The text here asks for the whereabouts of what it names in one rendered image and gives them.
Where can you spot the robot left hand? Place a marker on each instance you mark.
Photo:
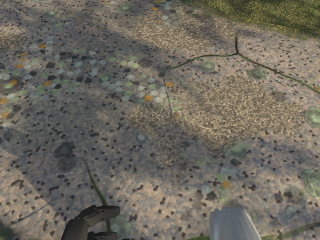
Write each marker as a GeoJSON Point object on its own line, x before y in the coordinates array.
{"type": "Point", "coordinates": [77, 228]}

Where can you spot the right robot thigh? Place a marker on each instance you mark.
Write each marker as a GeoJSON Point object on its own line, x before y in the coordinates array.
{"type": "Point", "coordinates": [231, 223]}

